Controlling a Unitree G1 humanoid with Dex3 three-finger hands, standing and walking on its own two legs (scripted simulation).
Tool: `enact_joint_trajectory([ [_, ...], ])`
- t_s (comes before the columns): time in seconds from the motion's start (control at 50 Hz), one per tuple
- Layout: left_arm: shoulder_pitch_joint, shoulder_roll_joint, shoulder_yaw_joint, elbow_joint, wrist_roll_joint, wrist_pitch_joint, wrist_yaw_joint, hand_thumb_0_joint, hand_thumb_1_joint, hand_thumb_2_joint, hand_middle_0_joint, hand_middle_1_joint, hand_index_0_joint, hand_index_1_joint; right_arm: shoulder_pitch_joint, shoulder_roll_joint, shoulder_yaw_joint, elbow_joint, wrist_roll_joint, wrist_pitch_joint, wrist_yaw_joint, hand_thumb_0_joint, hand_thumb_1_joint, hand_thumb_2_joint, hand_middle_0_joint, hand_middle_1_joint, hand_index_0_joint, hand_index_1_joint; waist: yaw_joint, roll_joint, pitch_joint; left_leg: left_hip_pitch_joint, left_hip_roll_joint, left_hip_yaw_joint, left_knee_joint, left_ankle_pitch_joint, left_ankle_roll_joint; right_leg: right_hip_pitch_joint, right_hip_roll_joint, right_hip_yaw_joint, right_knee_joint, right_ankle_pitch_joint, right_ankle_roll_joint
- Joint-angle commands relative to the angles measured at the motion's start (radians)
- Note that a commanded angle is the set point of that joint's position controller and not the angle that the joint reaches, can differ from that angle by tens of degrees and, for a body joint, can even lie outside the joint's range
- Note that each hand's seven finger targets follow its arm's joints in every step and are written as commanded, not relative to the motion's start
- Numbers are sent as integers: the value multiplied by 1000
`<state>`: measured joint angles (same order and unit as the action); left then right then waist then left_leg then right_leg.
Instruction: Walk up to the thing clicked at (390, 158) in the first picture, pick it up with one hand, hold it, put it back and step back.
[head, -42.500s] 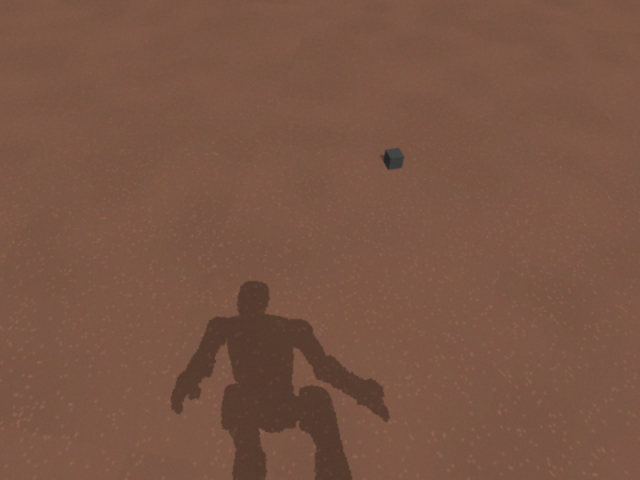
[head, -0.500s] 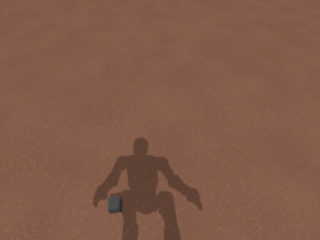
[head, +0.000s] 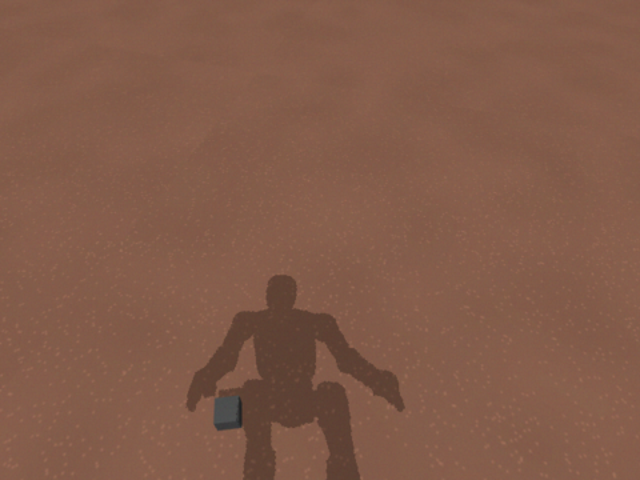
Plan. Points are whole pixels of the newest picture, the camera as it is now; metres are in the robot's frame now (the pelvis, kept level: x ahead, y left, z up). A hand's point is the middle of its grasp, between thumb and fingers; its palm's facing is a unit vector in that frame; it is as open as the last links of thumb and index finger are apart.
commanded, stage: stand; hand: left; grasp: from above
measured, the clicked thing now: (228, 413) +0.41 +0.26 -0.75
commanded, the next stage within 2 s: rise first in 0.26 s
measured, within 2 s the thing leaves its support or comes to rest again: neither
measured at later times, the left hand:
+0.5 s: hand out of the picture +0.11 +0.24 -0.16, palm faces +0.03 -0.95 -0.32, open 7.8 cm
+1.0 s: hand out of the picture +0.13 +0.26 -0.22, palm faces -0.13 -0.88 -0.45, open 13.8 cm
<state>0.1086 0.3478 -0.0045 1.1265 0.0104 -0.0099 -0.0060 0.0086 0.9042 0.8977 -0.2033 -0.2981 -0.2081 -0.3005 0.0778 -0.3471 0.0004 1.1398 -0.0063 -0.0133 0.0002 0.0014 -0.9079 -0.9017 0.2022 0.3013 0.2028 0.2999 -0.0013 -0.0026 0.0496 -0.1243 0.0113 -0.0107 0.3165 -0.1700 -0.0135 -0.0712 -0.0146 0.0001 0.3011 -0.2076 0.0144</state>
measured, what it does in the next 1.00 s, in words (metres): lowers itself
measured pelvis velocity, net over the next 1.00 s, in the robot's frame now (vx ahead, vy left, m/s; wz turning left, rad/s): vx -0.02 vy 0.01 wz -0.01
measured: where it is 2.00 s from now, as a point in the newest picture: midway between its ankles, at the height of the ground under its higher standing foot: outside the picture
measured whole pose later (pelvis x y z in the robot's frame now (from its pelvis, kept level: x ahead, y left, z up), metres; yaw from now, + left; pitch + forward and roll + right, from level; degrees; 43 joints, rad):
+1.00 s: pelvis -0.02 +0.01 -0.08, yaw -1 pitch +16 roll -1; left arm 0.18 0.31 0.15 0.60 0.23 0.15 0.01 0.00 -0.46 0.99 -0.06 -1.06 -0.07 -1.06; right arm 0.21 -0.24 -0.04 0.60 0.01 -0.10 -0.03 0.01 -0.89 -0.90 0.20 0.30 0.20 0.30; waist -0.02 0.00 -0.09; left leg -0.85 0.02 -0.02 1.05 -0.48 -0.01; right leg -0.79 0.00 0.00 1.03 -0.52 0.02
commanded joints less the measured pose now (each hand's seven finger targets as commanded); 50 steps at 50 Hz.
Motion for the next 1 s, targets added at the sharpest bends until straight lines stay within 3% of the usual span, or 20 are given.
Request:
enact_joint_trajectory([
  [0.0,-29,221,45,-55,-3,-23,17,0,899,900,-200,-300,-200,-300,-39,-214,-37,-62,2,-17,-10,0,-900,-900,200,300,200,300,0,4,-95,59,121,-88,-23,240,29,-3,-118,76,-31,219,-30],
  [0.06,-29,216,45,-54,-3,-23,17,0,899,900,-200,-300,-200,-300,-32,-214,-35,-62,2,-17,-10,0,-900,-900,200,300,200,300,-1,2,-83,53,118,-84,-26,205,30,-11,-119,79,-41,191,-28],
  [0.2,-26,217,45,-57,-3,-24,18,0,899,900,-200,-300,-200,-300,-33,-214,-37,-65,2,-18,-10,0,-900,-900,200,300,200,300,1,-2,-101,67,121,-83,-17,253,28,7,-121,77,-32,242,-33],
  [0.32,-27,223,46,-57,-3,-22,19,0,899,900,-200,-300,-200,-300,-27,-208,-36,-65,2,-16,-10,0,-900,-900,200,300,200,300,-4,-4,-83,58,120,-86,-27,214,29,-3,-119,78,-41,199,-34],
  [0.34,-25,218,45,-56,-4,-22,19,0,819,951,-151,-380,-171,-380,-26,-210,-35,-63,2,-15,-9,0,-911,-912,201,302,201,302,-1,0,-71,40,114,-87,-33,186,29,-6,-117,79,-51,179,-32],
  [0.36,-376,51,49,-407,-48,-115,31,0,739,930,-206,-460,-189,-460,13,-47,-2,-347,64,-63,-26,0,-991,-921,199,300,200,300,-115,51,-7,-79,-23,54,34,14,22,-251,9,1,21,94,-23],
  [0.38,-465,111,73,-338,-43,-106,35,0,659,921,-206,-540,-186,-540,67,-78,-7,-292,65,-62,-36,0,-969,-914,199,300,199,300,-79,20,-44,-80,-26,49,50,-8,26,-206,5,-9,29,61,-21],
  [0.4,-308,187,133,-157,-19,-64,39,0,579,922,-194,-620,-183,-620,95,-112,-21,-280,57,-52,-40,0,-964,-915,199,300,199,300,-74,-41,-31,-117,-25,42,79,-30,30,-227,15,-20,46,28,-24],
  [0.42,-228,205,153,-106,-9,-50,24,0,499,936,-182,-697,-172,-700,101,-114,-32,-307,58,-44,-37,0,-965,-916,199,300,199,300,-37,-43,-32,-157,-18,43,113,-14,28,-236,22,-28,82,22,-26],
  [0.44,-227,200,146,-116,13,-45,9,0,419,921,-152,-777,-165,-779,117,-109,-48,-330,49,-44,-40,0,-954,-913,199,300,199,300,-37,-24,-86,-165,-23,46,143,3,30,-250,17,-22,113,34,-31],
  [0.46,-291,255,180,-177,31,-58,2,0,339,934,-153,-852,-163,-842,133,-112,-62,-350,43,-51,-45,0,-933,-909,199,300,199,300,-30,-21,-172,-155,-21,39,176,31,30,-252,16,-14,154,71,-28],
  [0.48,-242,255,192,-155,62,-52,-11,0,259,926,-130,-907,-155,-882,139,-107,-72,-378,36,-57,-43,0,-929,-908,199,300,199,300,-27,-5,-234,-163,-25,34,212,73,26,-249,15,-16,193,111,-29],
  [0.5,-150,215,190,-85,93,-37,-23,0,194,929,-99,-976,-137,-937,163,-102,-81,-387,25,-58,-35,0,-930,-908,199,300,199,300,-18,-18,-246,-211,-29,30,259,81,26,-268,17,-17,239,120,-29],
  [0.54,-54,219,228,-125,124,-20,-24,0,34,956,-65,-1038,-100,-1003,168,-96,-94,-440,24,-57,-26,0,-920,-905,200,300,200,300,39,38,-319,-234,-36,30,295,115,15,-267,23,-17,289,123,-39],
  [0.56,-87,214,227,-199,130,-14,-17,0,-46,979,-66,-1036,-89,-1013,158,-92,-96,-477,25,-57,-24,0,-930,-907,200,300,200,300,39,66,-355,-220,-33,28,300,112,12,-273,27,-20,303,109,-40],
  [0.62,-85,150,185,-244,151,52,6,0,-286,994,-46,-1080,-64,-1062,131,-83,-89,-539,34,-55,-19,0,-901,-901,200,300,200,300,18,62,-279,-292,-24,12,323,52,7,-370,35,-31,329,33,-42],
  [0.68,-61,166,205,-332,157,101,26,0,-497,997,-58,-1077,-62,-1074,119,-71,-89,-592,36,-64,-16,0,-891,-899,200,300,200,300,12,18,-266,-373,-18,12,369,-39,12,-428,37,-31,368,-55,-37],
  [0.78,-81,179,218,-464,186,114,33,0,-537,987,-57,-1072,-63,-1066,140,-60,-96,-624,29,-99,-20,0,-897,-901,200,300,200,300,-14,4,-302,-468,-13,7,497,-65,21,-553,34,-26,489,-74,-29],
  [0.88,27,174,230,-630,216,114,34,0,-519,995,-49,-1080,-52,-1078,154,-47,-99,-662,21,-129,-32,0,-862,-891,200,300,200,300,-11,65,-386,-475,-3,7,580,-27,21,-613,31,-19,581,-41,-31],
  [0.98,103,159,214,-713,243,151,34,0,-523,993,-51,-1089,-53,-1087,147,-44,-98,-679,18,-142,-35,0,-845,-887,200,300,200,300,-25,62,-403,-525,-1,3,650,-2,27,-659,33,-20,629,-18,-28],
])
